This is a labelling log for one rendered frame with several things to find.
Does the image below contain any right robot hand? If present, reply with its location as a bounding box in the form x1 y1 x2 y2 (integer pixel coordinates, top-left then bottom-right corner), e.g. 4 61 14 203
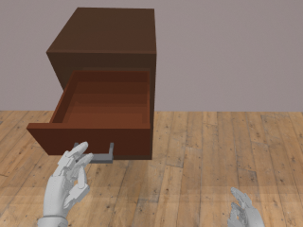
227 186 265 227

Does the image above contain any handle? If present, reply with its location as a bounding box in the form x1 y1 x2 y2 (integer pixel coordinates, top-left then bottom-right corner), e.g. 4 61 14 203
73 142 114 164

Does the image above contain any left robot hand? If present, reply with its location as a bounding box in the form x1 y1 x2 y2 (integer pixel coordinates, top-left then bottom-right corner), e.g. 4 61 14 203
43 141 94 218

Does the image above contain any drawer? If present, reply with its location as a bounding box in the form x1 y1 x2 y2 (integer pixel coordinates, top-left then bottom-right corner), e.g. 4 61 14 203
27 70 151 156

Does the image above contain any left robot forearm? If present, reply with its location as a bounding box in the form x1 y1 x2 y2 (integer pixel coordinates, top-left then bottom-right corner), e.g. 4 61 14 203
37 215 68 227

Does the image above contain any cabinet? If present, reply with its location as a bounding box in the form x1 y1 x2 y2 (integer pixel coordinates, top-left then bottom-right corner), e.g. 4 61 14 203
45 7 157 160

